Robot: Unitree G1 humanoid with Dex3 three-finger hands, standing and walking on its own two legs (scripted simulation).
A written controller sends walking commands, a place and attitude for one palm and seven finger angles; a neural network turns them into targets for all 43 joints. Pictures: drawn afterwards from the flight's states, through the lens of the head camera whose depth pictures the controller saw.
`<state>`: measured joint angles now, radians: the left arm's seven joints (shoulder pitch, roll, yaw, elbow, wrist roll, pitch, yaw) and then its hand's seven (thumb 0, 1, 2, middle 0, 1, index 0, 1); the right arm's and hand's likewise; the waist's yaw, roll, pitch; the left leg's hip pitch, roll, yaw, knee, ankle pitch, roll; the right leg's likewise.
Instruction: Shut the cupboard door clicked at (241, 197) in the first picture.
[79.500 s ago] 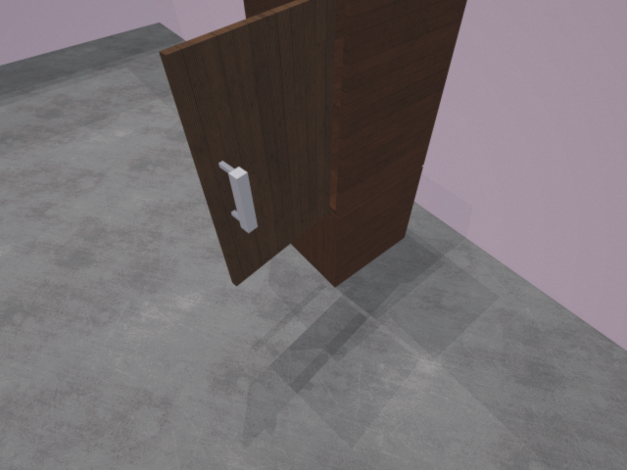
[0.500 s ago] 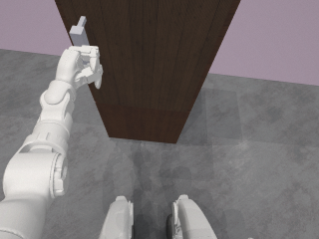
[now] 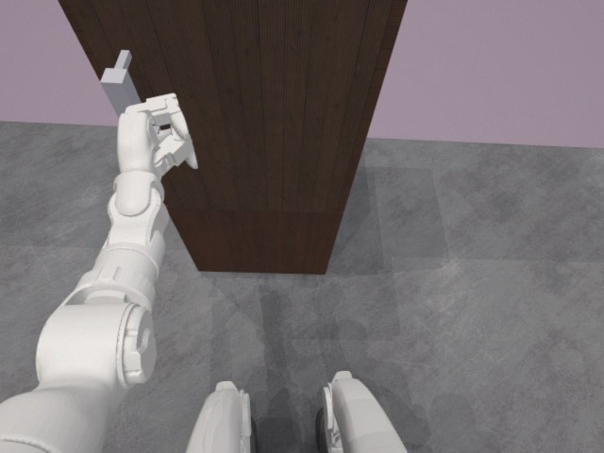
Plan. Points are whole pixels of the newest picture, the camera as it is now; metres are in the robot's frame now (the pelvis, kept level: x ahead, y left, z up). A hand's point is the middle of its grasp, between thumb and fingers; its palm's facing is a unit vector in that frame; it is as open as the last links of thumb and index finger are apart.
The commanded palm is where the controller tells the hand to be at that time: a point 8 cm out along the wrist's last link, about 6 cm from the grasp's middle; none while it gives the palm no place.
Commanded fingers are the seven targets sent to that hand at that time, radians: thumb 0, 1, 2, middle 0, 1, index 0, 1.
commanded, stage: pull the fist back off the door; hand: left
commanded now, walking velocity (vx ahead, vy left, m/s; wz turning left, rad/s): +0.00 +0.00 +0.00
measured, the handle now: (138, 110) +0.58 +0.18 +0.07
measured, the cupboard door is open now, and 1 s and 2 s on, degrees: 0 0 0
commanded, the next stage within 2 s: draw the hand back to the body in 0.42 s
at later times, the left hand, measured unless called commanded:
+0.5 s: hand (178, 192) +0.43 +0.12 +0.07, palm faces +0.03 -1.00 -0.01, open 3.1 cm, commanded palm +0.41 +0.17 +0.07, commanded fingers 0.00 0.90 0.90 -1.30 -1.50 -1.30 -1.50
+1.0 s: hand (114, 202) +0.37 +0.16 +0.15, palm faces +0.03 -1.00 -0.04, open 3.1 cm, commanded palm +0.33 +0.22 +0.16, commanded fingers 0.00 0.90 0.90 -1.19 -1.38 -1.19 -1.38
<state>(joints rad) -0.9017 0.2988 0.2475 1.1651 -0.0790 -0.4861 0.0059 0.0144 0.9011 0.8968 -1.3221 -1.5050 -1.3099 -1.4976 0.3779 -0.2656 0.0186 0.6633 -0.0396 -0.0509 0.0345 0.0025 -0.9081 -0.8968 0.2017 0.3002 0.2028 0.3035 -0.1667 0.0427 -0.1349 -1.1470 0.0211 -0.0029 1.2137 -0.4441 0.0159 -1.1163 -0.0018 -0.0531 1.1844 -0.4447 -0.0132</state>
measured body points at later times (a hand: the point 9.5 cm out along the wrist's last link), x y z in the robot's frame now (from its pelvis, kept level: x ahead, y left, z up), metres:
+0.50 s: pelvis +0.05 -0.01 +0.03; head +0.14 -0.01 +0.47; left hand +0.42 +0.17 +0.08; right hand +0.19 -0.27 -0.08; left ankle +0.07 +0.11 -0.63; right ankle +0.06 -0.12 -0.63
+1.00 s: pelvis +0.06 -0.01 +0.07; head +0.09 -0.03 +0.52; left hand +0.36 +0.21 +0.15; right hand +0.20 -0.26 -0.04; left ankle +0.07 +0.11 -0.63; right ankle +0.06 -0.12 -0.63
